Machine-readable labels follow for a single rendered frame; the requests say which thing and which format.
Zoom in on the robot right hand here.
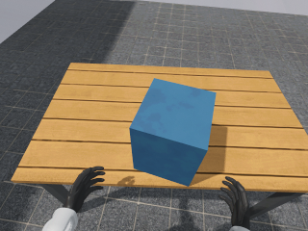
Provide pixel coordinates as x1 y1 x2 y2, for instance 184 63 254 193
218 176 250 230

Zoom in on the left robot forearm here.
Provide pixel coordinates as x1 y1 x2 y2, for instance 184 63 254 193
42 207 78 231

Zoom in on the carton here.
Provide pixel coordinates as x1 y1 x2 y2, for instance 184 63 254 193
129 78 217 187

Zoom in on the table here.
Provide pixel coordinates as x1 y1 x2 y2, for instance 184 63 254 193
11 63 308 218

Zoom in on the robot left hand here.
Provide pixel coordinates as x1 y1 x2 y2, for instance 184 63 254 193
63 166 106 214

